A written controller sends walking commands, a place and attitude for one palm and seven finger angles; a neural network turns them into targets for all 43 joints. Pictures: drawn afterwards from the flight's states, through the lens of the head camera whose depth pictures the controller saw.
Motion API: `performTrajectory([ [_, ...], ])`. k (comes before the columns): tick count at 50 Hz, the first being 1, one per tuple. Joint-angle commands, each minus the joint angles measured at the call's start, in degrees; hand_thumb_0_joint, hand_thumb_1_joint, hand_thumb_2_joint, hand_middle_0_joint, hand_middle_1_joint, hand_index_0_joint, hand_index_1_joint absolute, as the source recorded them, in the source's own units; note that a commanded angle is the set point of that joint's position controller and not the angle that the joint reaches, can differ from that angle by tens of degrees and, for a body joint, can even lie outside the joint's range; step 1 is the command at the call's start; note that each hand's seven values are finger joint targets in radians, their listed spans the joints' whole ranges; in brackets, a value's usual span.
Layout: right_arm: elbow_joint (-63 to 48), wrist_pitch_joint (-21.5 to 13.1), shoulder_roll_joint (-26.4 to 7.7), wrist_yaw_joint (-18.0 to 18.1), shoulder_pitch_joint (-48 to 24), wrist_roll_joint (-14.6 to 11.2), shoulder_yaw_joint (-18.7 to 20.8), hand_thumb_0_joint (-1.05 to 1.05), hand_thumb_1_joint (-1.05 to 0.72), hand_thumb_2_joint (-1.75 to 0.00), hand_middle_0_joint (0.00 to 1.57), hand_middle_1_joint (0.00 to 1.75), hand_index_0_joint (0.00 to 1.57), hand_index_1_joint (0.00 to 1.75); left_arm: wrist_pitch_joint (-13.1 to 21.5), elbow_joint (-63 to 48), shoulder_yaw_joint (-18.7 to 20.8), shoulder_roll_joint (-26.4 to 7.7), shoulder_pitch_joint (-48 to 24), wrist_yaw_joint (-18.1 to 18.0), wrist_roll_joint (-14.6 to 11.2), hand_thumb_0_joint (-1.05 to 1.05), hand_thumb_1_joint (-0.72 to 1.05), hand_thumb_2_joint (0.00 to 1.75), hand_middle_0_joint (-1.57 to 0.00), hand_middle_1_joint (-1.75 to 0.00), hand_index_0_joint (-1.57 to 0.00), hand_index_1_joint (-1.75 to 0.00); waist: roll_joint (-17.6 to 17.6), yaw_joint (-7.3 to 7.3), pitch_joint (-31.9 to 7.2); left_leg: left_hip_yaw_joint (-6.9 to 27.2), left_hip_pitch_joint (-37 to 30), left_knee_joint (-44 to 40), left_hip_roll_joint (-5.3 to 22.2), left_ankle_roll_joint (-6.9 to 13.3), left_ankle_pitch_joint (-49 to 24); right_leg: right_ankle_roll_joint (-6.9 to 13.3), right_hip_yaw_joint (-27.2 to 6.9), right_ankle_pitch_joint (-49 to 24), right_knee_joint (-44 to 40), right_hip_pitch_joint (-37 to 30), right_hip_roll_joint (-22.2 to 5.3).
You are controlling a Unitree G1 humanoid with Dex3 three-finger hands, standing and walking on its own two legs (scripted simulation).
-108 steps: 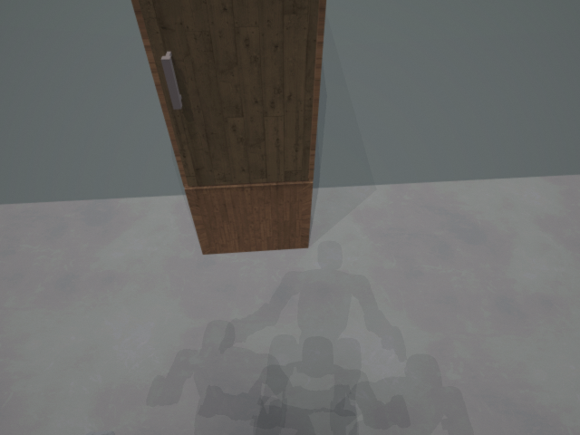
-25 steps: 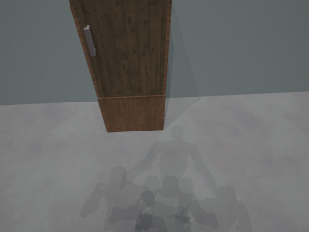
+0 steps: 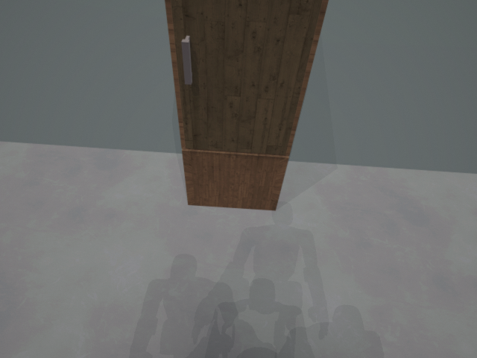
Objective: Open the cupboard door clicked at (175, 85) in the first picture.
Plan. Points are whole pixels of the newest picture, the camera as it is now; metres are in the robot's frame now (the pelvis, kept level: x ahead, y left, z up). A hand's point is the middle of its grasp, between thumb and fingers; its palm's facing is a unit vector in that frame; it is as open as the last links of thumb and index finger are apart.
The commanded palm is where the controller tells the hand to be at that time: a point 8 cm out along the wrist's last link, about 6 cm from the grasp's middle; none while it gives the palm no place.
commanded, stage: take the last steps up to it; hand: left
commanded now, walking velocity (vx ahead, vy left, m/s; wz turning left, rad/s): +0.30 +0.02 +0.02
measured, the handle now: (188, 60) +0.94 +0.22 +0.06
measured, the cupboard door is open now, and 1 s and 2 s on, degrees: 0 0 0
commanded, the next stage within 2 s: come to a stop and stand still in 0.88 s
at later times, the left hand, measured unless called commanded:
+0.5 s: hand (168, 317) +0.23 +0.15 -0.16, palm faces +0.10 -0.98 -0.20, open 7.2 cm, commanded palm none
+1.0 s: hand (159, 263) +0.35 +0.20 -0.16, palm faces +0.06 -0.98 -0.17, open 7.4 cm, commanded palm none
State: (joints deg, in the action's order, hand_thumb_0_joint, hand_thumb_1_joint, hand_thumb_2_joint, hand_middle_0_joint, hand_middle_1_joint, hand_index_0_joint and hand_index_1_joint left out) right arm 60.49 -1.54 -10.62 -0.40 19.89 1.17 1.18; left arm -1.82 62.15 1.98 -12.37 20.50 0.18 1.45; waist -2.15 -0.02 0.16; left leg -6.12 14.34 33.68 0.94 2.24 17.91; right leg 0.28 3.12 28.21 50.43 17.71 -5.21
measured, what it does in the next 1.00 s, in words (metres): walks ahead: right foot, then left foot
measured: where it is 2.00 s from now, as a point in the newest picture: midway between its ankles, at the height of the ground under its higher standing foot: (223, 338)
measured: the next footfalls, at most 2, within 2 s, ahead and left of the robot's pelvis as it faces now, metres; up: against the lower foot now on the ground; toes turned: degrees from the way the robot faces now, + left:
right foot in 0.38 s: +0.25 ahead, -0.13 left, +0.00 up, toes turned -7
left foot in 0.76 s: +0.37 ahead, +0.13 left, +0.00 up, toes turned +11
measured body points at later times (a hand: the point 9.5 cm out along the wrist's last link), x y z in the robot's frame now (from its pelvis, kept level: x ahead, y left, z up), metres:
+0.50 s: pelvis +0.16 -0.03 +0.00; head +0.17 -0.04 +0.45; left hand +0.23 +0.20 -0.14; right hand +0.11 -0.24 -0.17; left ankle +0.08 +0.09 -0.65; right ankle +0.21 -0.13 -0.73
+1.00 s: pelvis +0.34 +0.02 +0.01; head +0.37 +0.03 +0.46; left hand +0.35 +0.25 -0.15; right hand +0.36 -0.21 -0.14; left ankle +0.33 +0.12 -0.73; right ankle +0.36 -0.10 -0.68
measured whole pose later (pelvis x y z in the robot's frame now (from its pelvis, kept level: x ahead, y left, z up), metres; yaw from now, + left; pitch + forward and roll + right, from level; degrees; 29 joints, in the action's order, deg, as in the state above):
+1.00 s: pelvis +0.34 +0.02 +0.01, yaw +1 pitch +0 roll +1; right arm 61.1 -4.0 -8.6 1.4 16.1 1.1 2.1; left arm 0.4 61.3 3.1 -9.5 15.9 0.3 1.5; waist -1.8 -0.3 2.2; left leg -10.9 9.9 23.4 1.6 1.9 13.5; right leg -0.3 5.3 19.8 52.8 26.8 -5.6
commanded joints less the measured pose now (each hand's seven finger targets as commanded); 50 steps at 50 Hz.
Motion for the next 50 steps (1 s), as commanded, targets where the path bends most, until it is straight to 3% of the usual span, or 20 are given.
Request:
performTrajectory([
  [1,-0.04,-1.83,-7.4,1.67,6.37,-0.04,1.34,0.0,-0.9,-0.9,0.2,0.3,0.2,0.3,3.31,-6.07,0.87,-2.57,-6.44,0.57,0.32,0.0,0.9,0.9,-0.2,-0.3,-0.2,-0.3,6.09,1.62,7.66,23.22,-5.77,-26.14,16.28,8.54,8.31,0.25,-2.06,-7.44,14.2,20.59,-2.21],
  [4,1.42,-2.86,-5.31,2.08,6.78,-0.44,1.24,0.0,-0.9,-0.9,0.2,0.3,0.2,0.3,2.8,-4.56,0.79,-0.89,-3.57,0.7,0.2,0.0,0.9,0.9,-0.2,-0.3,-0.2,-0.3,7.09,0.27,5.57,15.33,-6.97,-25.05,13.65,8.69,-4.78,-0.95,-0.63,-11.5,9.89,17.76,-2.24],
  [14,5.65,-2.71,-3.85,2.36,10.69,0.38,2.0,0.0,-0.9,-0.9,0.2,0.3,0.2,0.3,3.49,-7.67,1.34,1.43,-12.43,0.73,-0.01,0.0,0.9,0.9,-0.2,-0.3,-0.2,-0.3,7.83,2.14,9.14,10.73,-7.92,-21.19,14.84,8.45,-13.61,-0.41,2.73,-13.16,-11.47,10.1,-0.11],
  [16,5.67,-2.46,-4.35,2.36,9.43,0.42,2.12,0.0,-0.9,-0.9,0.2,0.3,0.2,0.3,3.9,-6.46,1.79,1.02,-8.33,0.77,0.09,0.0,0.9,0.9,-0.2,-0.3,-0.2,-0.3,6.57,-0.05,7.9,8.38,-6.42,-16.04,13.15,6.83,-16.36,0.25,4.75,-14.71,-16.0,2.34,2.09],
  [17,5.6,-2.41,-4.17,2.26,8.97,0.2,2.1,0.0,-0.9,-0.9,0.2,0.3,0.2,0.3,4.38,-4.8,2.26,-0.48,-2.57,0.61,0.28,0.0,0.9,0.9,-0.2,-0.3,-0.2,-0.3,3.94,-2.68,4.81,6.6,-4.88,-8.03,11.06,5.38,-20.81,1.0,5.1,-16.0,-20.08,-6.0,3.46],
  [18,5.12,-2.62,-2.91,1.88,9.09,-0.33,2.0,0.0,-0.9,-0.9,0.2,0.3,0.2,0.3,5.27,-2.4,3.13,-3.9,5.41,0.19,0.71,0.0,0.9,0.9,-0.2,-0.3,-0.2,-0.3,-1.57,-5.97,-0.07,3.14,2.14,6.05,7.83,2.89,-18.92,3.66,-2.28,-14.43,-22.91,-19.05,-2.24],
  [19,3.04,-3.17,0.53,1.23,10.75,-0.91,1.3,0.0,-0.9,-0.9,0.2,0.3,0.2,0.3,5.88,-0.68,4.66,-10.48,13.33,-0.72,0.71,0.0,0.9,0.9,-0.2,-0.3,-0.2,-0.3,-15.71,-7.24,-7.04,-1.49,16.86,25.53,-0.42,-0.17,4.08,9.98,-26.99,-14.31,-31.06,-31.39,-18.78],
  [20,1.3,-2.56,-1.59,1.2,6.36,-0.64,1.7,0.0,-0.9,-0.9,0.2,0.3,0.2,0.3,5.57,-0.29,4.55,-11.57,14.8,-0.91,-0.54,0.0,0.9,0.9,-0.2,-0.3,-0.2,-0.3,-10.73,-7.5,-6.27,3.55,20.29,36.28,0.31,0.16,14.82,12.9,-33.72,-8.87,-36.79,-26.92,-22.69],
  [22,0.04,-1.66,-0.91,0.52,0.42,-0.11,2.47,0.0,-0.9,-0.9,0.2,0.3,0.2,0.3,5.23,-2.63,3.36,-6.69,3.97,-1.32,-0.37,0.0,0.9,0.9,-0.2,-0.3,-0.2,-0.3,-4.91,-4.13,3.62,6.42,22.72,40.57,5.49,0.3,5.65,10.89,-26.73,5.65,-40.47,-11.05,-19.34],
  [24,0.66,-0.31,0.74,0.05,1.62,0.52,2.14,0.0,-0.9,-0.9,0.2,0.3,0.2,0.3,5.53,-3.94,1.75,-1.95,-1.05,-1.59,0.15,0.0,0.9,0.9,-0.2,-0.3,-0.2,-0.3,-3.54,-0.33,6.7,5.65,17.65,35.5,7.45,-1.24,0.17,8.04,-14.55,-2.31,-41.62,-0.11,-14.81],
  [26,0.77,0.68,1.58,-0.13,3.21,0.59,2.15,0.0,-0.9,-0.9,0.2,0.3,0.2,0.3,5.81,-4.19,1.82,-1.36,-1.9,-1.62,0.46,0.0,0.9,0.9,-0.2,-0.3,-0.2,-0.3,-4.09,1.49,6.32,3.56,13.93,28.77,7.55,-2.54,-1.04,7.36,-7.4,-7.51,-41.89,3.27,-12.44],
  [29,-1.07,0.47,1.91,-0.97,0.12,0.31,1.96,0.0,-0.9,-0.9,0.2,0.3,0.2,0.3,6.03,-3.59,2.09,-3.83,-1.35,-1.16,0.44,0.0,0.9,0.9,-0.2,-0.3,-0.2,-0.3,-3.64,0.98,5.52,1.01,11.08,16.44,6.76,-3.08,-3.28,7.75,-4.05,-9.62,-41.54,2.17,-10.72],
  [33,-3.73,-0.89,0.2,-1.36,-4.74,0.08,1.9,0.0,-0.9,-0.9,0.2,0.3,0.2,0.3,5.78,-2.22,2.5,-5.89,0.68,-0.78,0.42,0.0,0.9,0.9,-0.2,-0.3,-0.2,-0.3,-4.52,-0.64,4.79,-0.97,7.53,5.06,4.91,-2.61,-2.99,7.91,-4.48,-12.05,-37.68,-2.71,-11.25],
  [36,-1.78,-1.59,-2.6,-0.69,0.98,0.16,2.24,0.0,-0.9,-0.9,0.2,0.3,0.2,0.3,4.69,-2.01,2.52,-5.1,0.11,-0.57,-0.03,0.0,0.9,0.9,-0.2,-0.3,-0.2,-0.3,0.84,2.54,3.56,-3.25,-8.27,-4.48,2.67,-2.61,-4.91,5.11,-0.43,-9.43,-28.21,3.12,-6.78],
  [37,-0.73,-1.8,-6.5,-0.06,6.1,0.46,3.24,0.0,-0.9,-0.9,0.2,0.3,0.2,0.3,4.39,-2.51,1.98,-2.75,0.66,-0.23,-0.07,0.0,0.9,0.9,-0.2,-0.3,-0.2,-0.3,9.91,4.69,1.94,5.64,-15.02,-9.35,8.11,-0.42,0.79,3.1,2.39,-7.78,-16.38,8.81,-2.66],
  [38,0.06,-1.87,-12.48,0.56,11.82,1.07,4.52,0.0,-0.9,-0.9,0.2,0.3,0.2,0.3,4.39,-4.33,1.51,0.54,-0.16,0.05,-0.48,0.0,0.9,0.9,-0.2,-0.3,-0.2,-0.3,22.79,6.53,1.29,23.92,-17.86,-19.29,21.38,5.2,4.38,0.19,8.25,3.39,1.26,16.98,4.13],
  [39,0.62,-1.52,-12.36,1.06,12.51,0.85,4.12,0.0,-0.9,-0.9,0.2,0.3,0.2,0.3,4.59,-5.97,1.43,-0.72,-3.14,-0.26,0.08,0.0,0.9,0.9,-0.2,-0.3,-0.2,-0.3,19.17,6.78,1.28,29.38,-16.35,-22.22,24.16,8.28,5.01,1.05,2.16,6.0,11.82,20.32,3.52],
  [42,-1.55,-2.5,-5.58,1.73,2.1,0.11,2.03,0.0,-0.9,-0.9,0.2,0.3,0.2,0.3,4.58,-3.74,1.78,-0.87,-3.35,0.47,0.2,0.0,0.9,0.9,-0.2,-0.3,-0.2,-0.3,8.61,1.97,3.54,17.45,-7.71,-21.99,19.53,7.45,-5.88,0.72,-1.63,-5.61,17.39,19.01,-2.01],
  [44,-1.47,-3.15,-4.69,1.94,0.04,0.01,1.67,0.0,-0.9,-0.9,0.2,0.3,0.2,0.3,3.73,-2.49,1.25,1.1,-0.33,0.36,0.11,0.0,0.9,0.9,-0.2,-0.3,-0.2,-0.3,8.16,-0.01,1.13,9.49,-7.07,-20.79,16.91,6.84,-17.74,-0.47,-0.76,-8.23,12.9,14.7,-2.08],
  [50,0.47,-2.25,-4.59,2.12,0.81,0.32,1.88,0.0,-0.9,-0.9,0.2,0.3,0.2,0.3,2.92,-3.72,0.44,3.11,-3.97,-0.17,0.05,0.0,0.9,0.9,-0.2,-0.3,-0.2,-0.3,7.66,0.42,2.12,4.44,-6.47,-17.61,15.27,7.55,-27.81,-0.99,2.31,-10.46,-7.71,6.53,0.03],
])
